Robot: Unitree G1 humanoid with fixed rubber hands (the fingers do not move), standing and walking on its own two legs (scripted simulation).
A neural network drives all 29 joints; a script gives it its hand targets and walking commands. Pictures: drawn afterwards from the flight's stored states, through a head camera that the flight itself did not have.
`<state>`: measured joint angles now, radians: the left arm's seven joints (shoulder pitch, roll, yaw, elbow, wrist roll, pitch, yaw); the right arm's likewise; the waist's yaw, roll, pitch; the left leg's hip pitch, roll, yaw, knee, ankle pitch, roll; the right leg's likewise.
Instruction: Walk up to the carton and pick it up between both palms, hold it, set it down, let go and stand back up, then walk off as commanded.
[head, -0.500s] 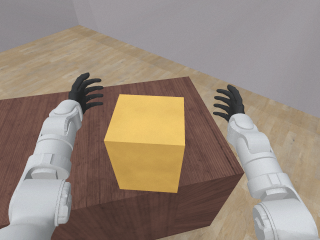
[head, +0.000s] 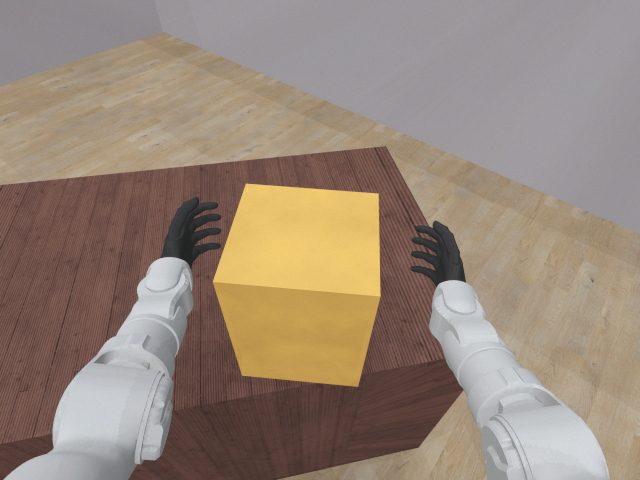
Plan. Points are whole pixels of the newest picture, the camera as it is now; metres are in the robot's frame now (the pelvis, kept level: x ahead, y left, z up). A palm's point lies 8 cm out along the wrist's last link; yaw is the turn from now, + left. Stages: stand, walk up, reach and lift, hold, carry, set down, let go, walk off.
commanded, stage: reach and lift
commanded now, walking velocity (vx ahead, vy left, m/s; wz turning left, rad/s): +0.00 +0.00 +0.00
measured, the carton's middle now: (305, 291) +0.39 +0.01 -0.01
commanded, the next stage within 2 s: none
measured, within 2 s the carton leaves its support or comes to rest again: neither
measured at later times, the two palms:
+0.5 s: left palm (197, 266) +0.41 +0.16 +0.04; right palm (431, 293) +0.35 -0.17 +0.02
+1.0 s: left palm (213, 262) +0.41 +0.14 +0.04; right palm (413, 288) +0.36 -0.14 +0.03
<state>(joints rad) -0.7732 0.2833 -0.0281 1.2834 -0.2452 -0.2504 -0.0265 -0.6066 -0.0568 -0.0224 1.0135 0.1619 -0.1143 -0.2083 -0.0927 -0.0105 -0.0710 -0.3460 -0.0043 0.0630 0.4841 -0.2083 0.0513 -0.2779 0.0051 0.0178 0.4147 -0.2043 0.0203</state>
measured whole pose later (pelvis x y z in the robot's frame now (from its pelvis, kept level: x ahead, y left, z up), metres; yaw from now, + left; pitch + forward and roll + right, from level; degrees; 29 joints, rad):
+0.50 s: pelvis +0.01 +0.00 +0.00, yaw +0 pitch +10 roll -2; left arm -0.76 0.21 0.06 1.27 -0.10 -0.23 -0.10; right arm -0.60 -0.02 -0.02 1.22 0.18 -0.40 -0.24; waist -0.06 -0.01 -0.14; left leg -0.46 0.00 0.06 0.49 -0.21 0.05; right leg -0.39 0.01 0.02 0.42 -0.20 0.03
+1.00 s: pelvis +0.00 +0.00 +0.00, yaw +0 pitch +9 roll -2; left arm -0.81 0.14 0.18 1.30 0.03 -0.25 -0.02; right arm -0.66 0.09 -0.22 1.21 -0.08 -0.37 -0.27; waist -0.08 -0.01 -0.12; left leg -0.46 0.00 0.06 0.49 -0.20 0.05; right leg -0.39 0.01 0.02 0.42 -0.19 0.03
